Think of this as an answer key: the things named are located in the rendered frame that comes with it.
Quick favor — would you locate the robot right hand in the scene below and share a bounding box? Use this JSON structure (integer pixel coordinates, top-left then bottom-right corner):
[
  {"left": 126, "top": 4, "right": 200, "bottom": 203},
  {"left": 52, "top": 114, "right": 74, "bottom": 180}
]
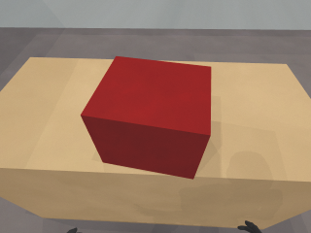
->
[{"left": 237, "top": 220, "right": 261, "bottom": 233}]

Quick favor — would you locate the pedestal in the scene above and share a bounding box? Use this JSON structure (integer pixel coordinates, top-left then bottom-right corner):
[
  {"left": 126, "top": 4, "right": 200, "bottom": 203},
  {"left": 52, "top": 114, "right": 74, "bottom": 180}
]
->
[{"left": 0, "top": 57, "right": 311, "bottom": 230}]

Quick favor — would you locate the carton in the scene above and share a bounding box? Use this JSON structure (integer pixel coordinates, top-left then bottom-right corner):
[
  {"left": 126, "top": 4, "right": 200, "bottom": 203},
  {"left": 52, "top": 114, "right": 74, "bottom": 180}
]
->
[{"left": 81, "top": 56, "right": 212, "bottom": 180}]

